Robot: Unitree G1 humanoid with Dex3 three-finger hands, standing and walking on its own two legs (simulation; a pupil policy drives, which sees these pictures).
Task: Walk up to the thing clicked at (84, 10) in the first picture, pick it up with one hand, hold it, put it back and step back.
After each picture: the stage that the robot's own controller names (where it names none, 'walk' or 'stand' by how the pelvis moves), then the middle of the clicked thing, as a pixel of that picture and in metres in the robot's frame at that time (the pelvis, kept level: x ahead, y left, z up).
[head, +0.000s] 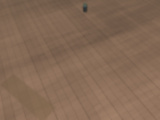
stand; (85, 7) +2.16 +0.08 -0.72
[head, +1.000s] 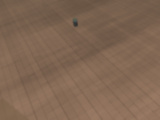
walk; (75, 22) +2.01 +0.34 -0.70
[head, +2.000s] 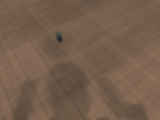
walk; (59, 36) +1.41 +0.46 -0.72
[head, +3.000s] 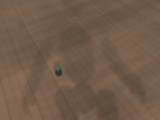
walk; (58, 70) +0.93 +0.38 -0.71
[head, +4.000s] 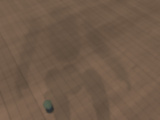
walk; (48, 106) +0.56 +0.34 -0.70
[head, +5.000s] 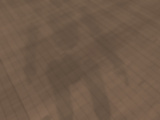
stand; out of the picture +0.33 +0.33 -0.70
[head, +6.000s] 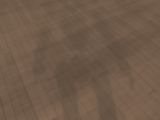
stand; out of the picture +0.35 +0.29 -0.72
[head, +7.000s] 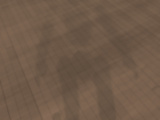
stand; out of the picture +0.35 +0.29 -0.71
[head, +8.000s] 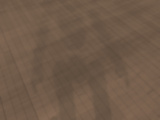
stand; out of the picture +0.36 +0.28 -0.72
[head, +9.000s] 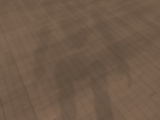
stand; out of the picture +0.34 +0.28 -0.73
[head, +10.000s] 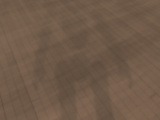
stand; out of the picture +0.34 +0.28 -0.73
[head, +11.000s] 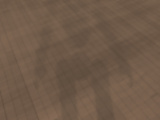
go down; out of the picture +0.34 +0.28 -0.73
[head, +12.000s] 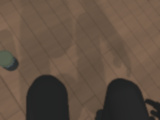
go down; (8, 61) +0.40 +0.34 -0.31
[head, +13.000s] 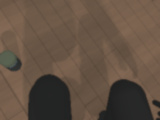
approach; (11, 61) +0.39 +0.35 -0.30
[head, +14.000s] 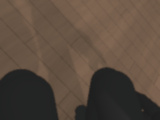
close in; out of the picture +0.35 +0.39 -0.21
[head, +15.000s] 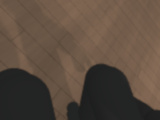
close; out of the picture +0.35 +0.38 -0.21
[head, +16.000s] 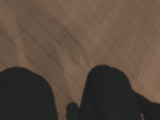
lift; out of the picture +0.32 +0.35 -0.21
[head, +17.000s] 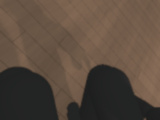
lift; out of the picture +0.31 +0.32 -0.21
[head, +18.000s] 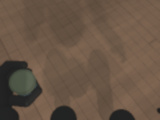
lift; (26, 86) +0.32 +0.22 +0.00
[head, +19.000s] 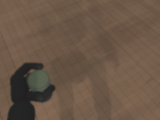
hold; (41, 87) +0.33 +0.19 +0.01
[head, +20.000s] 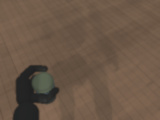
hold; (45, 89) +0.33 +0.18 +0.01
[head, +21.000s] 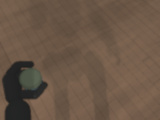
crouch; (33, 83) +0.35 +0.21 -0.05
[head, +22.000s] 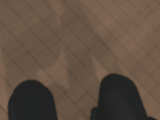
lower; out of the picture +0.41 +0.35 -0.11
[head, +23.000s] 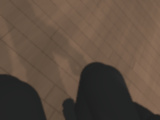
lower; out of the picture +0.37 +0.37 -0.22
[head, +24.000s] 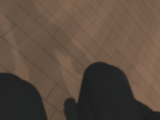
lower; out of the picture +0.36 +0.38 -0.21
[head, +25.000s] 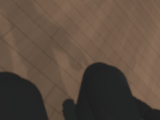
lower; out of the picture +0.35 +0.38 -0.22
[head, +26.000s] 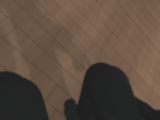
lower; out of the picture +0.34 +0.38 -0.22
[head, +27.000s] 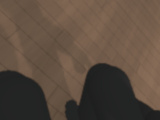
open; out of the picture +0.33 +0.36 -0.22
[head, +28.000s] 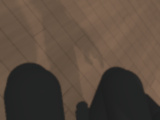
stand; out of the picture +0.35 +0.34 -0.23
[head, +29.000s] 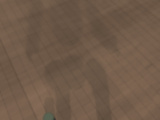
stand; (49, 119) +0.34 +0.26 -0.60
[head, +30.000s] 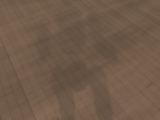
stand; out of the picture +0.34 +0.26 -0.67
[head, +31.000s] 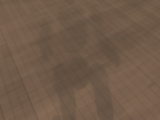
stand; out of the picture +0.34 +0.26 -0.67
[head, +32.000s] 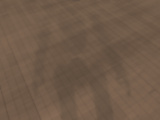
walk; out of the picture +0.35 +0.25 -0.72
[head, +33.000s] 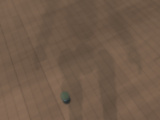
walk; (65, 98) +0.50 +0.23 -0.69
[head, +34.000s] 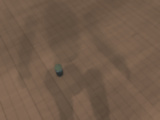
walk; (59, 70) +0.78 +0.29 -0.70
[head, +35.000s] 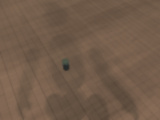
stand; (65, 64) +1.02 +0.26 -0.71
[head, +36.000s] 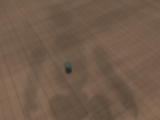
stand; (68, 67) +1.02 +0.26 -0.73
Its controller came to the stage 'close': yes
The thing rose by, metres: 0.72
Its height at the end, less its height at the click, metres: +0.00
